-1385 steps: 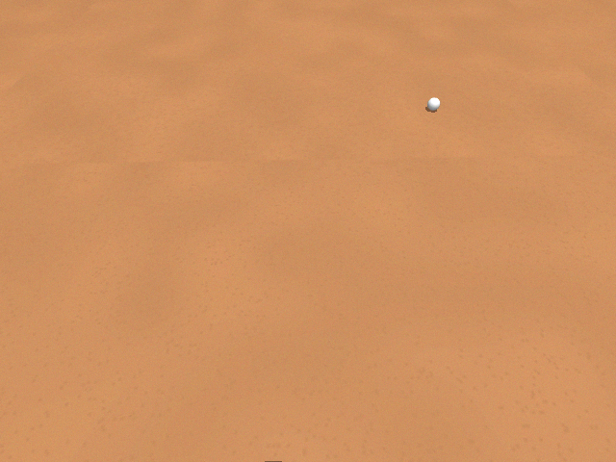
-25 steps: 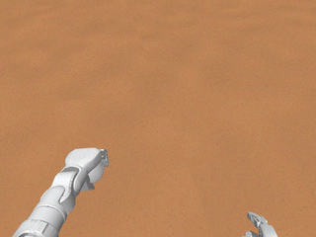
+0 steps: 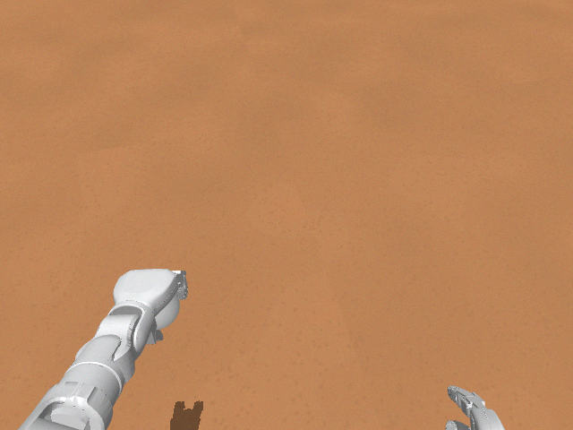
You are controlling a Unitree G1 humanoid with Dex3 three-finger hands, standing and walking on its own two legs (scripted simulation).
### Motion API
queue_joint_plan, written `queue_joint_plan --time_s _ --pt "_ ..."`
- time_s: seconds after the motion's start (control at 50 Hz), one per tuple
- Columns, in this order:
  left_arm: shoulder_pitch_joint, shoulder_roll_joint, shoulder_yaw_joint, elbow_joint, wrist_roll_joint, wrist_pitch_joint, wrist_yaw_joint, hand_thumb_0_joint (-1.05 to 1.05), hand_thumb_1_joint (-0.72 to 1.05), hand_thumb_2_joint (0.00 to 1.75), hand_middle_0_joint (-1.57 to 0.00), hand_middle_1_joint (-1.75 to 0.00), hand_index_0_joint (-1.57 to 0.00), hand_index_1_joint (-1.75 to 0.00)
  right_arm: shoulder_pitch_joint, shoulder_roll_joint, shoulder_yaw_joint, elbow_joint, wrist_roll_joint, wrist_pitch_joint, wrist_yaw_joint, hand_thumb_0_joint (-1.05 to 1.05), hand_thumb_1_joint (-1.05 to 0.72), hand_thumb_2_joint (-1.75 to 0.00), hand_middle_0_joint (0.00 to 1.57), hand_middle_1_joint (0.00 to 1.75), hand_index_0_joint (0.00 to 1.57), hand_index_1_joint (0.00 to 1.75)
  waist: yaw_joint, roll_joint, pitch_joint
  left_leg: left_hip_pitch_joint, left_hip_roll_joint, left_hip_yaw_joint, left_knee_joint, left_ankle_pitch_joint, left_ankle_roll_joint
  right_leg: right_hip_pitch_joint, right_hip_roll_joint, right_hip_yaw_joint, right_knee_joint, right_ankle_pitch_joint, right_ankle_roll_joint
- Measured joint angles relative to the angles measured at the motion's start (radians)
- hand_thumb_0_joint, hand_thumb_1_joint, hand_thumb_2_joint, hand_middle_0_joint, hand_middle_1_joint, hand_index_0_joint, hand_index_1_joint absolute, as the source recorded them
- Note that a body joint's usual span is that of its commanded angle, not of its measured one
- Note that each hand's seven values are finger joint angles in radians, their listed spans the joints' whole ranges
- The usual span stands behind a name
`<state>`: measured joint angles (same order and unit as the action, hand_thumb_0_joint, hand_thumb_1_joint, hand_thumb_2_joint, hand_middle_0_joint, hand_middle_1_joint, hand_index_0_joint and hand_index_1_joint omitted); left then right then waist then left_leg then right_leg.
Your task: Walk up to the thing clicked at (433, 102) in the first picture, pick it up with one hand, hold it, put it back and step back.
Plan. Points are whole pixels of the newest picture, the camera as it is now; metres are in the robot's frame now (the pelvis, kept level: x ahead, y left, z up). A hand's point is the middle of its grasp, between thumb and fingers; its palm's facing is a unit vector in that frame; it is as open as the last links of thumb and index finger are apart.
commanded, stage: crouch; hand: left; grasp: from above
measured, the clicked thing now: (156, 307) +0.33 +0.23 -0.09
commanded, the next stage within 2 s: lower in 1.58 s
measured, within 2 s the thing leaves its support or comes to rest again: neither
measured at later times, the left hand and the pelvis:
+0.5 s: hand (184, 331) +0.37 +0.25 -0.33, palm faces -0.44 +0.02 -0.90, open 9.1 cm; pelvis -0.05 +0.01 -0.20, yaw -1 degrees
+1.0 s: hand (194, 343) +0.39 +0.26 -0.49, palm faces -0.44 -0.02 -0.90, open 9.0 cm; pelvis -0.06 +0.01 -0.33, yaw -3 degrees
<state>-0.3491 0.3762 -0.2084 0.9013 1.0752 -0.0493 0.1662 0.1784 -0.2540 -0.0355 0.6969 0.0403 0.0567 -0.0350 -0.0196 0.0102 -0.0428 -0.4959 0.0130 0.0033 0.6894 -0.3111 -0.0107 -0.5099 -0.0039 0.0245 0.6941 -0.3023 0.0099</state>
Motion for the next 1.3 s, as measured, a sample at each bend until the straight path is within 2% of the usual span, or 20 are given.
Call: queue_joint_plan --time_s 0.1,0.22,0.36,0.46,0.54,0.62,0.74,0.9,1.3 --pt "-0.111 0.005 0.025 0.137 0.059 -0.017 0.096 0.01 0.08 0.66 -0.55 -0.86 -0.63 -0.81 0.027 -0.016 -0.023 0.001 -0.021 -0.014 0.016 0.01 -0.90 -0.90 0.20 0.30 0.20 0.30 -0.024 -0.008 -0.060 -0.280 0.004 -0.014 0.255 -0.090 -0.002 -0.269 0.006 -0.011 0.237 -0.084 0.003" --pt "-0.226 0.025 0.072 0.248 0.085 -0.017 0.164 0.01 0.08 0.65 -0.54 -0.86 -0.63 -0.82 0.058 -0.029 -0.045 0.007 -0.042 -0.029 0.020 0.01 -0.90 -0.90 0.20 0.30 0.20 0.29 -0.064 0.005 -0.117 -0.610 0.005 -0.023 0.544 -0.186 0.003 -0.591 0.010 -0.014 0.510 -0.171 0.010" --pt "-0.298 0.055 0.133 0.278 0.086 -0.009 0.182 0.01 0.08 0.67 -0.53 -0.87 -0.62 -0.83 0.085 -0.012 -0.047 0.027 -0.061 -0.043 0.016 0.01 -0.90 -0.90 0.20 0.30 0.20 0.29 -0.098 0.033 -0.159 -0.920 0.000 -0.026 0.808 -0.263 0.013 -0.897 0.010 -0.013 0.767 -0.244 0.016" --pt "-0.340 0.079 0.166 0.308 0.081 -0.017 0.172 0.01 0.08 0.68 -0.53 -0.88 -0.62 -0.84 0.083 0.013 -0.034 0.035 -0.072 -0.055 0.023 0.01 -0.90 -0.90 0.20 0.30 0.20 0.29 -0.113 0.045 -0.166 -1.087 -0.004 -0.030 0.951 -0.298 0.017 -1.061 0.009 -0.014 0.907 -0.279 0.020" --pt "-0.367 0.100 0.182 0.326 0.089 -0.042 0.163 0.01 0.08 0.68 -0.53 -0.88 -0.62 -0.84 0.069 0.024 -0.020 0.036 -0.082 -0.071 0.037 0.01 -0.90 -0.90 0.20 0.30 0.20 0.29 -0.120 0.049 -0.168 -1.207 -0.009 -0.037 1.054 -0.320 0.018 -1.176 0.007 -0.020 1.006 -0.304 0.022" --pt "-0.385 0.123 0.204 0.329 0.117 -0.078 0.165 0.01 0.08 0.67 -0.54 -0.87 -0.63 -0.83 0.047 0.024 -0.007 0.037 -0.095 -0.090 0.058 0.01 -0.90 -0.90 0.20 0.30 0.20 0.29 -0.126 0.045 -0.172 -1.319 -0.014 -0.050 1.153 -0.341 0.016 -1.281 0.004 -0.029 1.101 -0.327 0.023" --pt "-0.426 0.154 0.230 0.353 0.150 -0.100 0.199 0.01 0.08 0.65 -0.55 -0.86 -0.64 -0.81 0.001 0.014 0.000 0.035 -0.118 -0.112 0.087 0.01 -0.90 -0.90 0.20 0.30 0.20 0.29 -0.133 0.032 -0.161 -1.449 -0.021 -0.070 1.277 -0.363 0.008 -1.402 0.002 -0.046 1.219 -0.351 0.020" --pt "-0.483 0.192 0.247 0.394 0.156 -0.094 0.223 0.01 0.07 0.65 -0.57 -0.85 -0.66 -0.80 -0.044 0.001 0.003 0.031 -0.137 -0.123 0.111 0.01 -0.91 -0.90 0.20 0.30 0.20 0.29 -0.143 0.013 -0.127 -1.549 -0.022 -0.086 1.387 -0.381 0.003 -1.498 0.005 -0.058 1.322 -0.368 0.019" --pt "-0.561 0.272 0.279 0.486 0.170 -0.127 0.211 0.01 0.07 0.61 -0.60 -0.82 -0.70 -0.76 -0.012 -0.001 0.032 0.042 -0.154 -0.106 0.149 0.00 -0.91 -0.91 0.20 0.30 0.20 0.29 -0.182 0.001 -0.067 -1.694 -0.022 -0.098 1.566 -0.396 0.006 -1.638 0.015 -0.063 1.487 -0.375 0.027"
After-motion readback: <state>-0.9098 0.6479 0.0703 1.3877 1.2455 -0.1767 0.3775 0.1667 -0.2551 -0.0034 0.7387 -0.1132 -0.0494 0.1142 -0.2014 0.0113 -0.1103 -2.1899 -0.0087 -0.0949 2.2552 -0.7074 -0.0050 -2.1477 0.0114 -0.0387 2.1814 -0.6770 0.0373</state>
